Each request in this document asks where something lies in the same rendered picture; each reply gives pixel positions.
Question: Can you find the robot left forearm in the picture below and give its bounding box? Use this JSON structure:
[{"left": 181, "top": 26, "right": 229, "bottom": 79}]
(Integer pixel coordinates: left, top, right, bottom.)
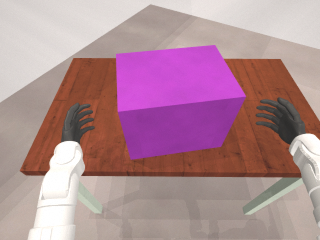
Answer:
[{"left": 27, "top": 141, "right": 85, "bottom": 240}]

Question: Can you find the robot right forearm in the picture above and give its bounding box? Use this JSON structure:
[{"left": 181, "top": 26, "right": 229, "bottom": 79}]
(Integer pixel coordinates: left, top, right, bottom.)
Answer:
[{"left": 288, "top": 133, "right": 320, "bottom": 228}]

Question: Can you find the robot right hand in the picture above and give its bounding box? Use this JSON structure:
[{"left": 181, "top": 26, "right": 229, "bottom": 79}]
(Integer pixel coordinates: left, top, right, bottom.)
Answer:
[{"left": 255, "top": 97, "right": 306, "bottom": 145}]

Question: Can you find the robot left hand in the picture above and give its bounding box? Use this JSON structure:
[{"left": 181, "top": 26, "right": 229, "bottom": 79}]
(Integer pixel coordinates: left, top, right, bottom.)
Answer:
[{"left": 61, "top": 102, "right": 95, "bottom": 145}]

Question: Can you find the table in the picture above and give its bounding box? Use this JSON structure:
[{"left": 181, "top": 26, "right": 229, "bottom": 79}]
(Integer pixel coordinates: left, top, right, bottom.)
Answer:
[{"left": 20, "top": 58, "right": 320, "bottom": 215}]

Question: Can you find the carton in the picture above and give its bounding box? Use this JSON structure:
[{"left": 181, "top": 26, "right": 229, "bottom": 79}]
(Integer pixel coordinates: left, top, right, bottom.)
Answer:
[{"left": 116, "top": 45, "right": 246, "bottom": 160}]

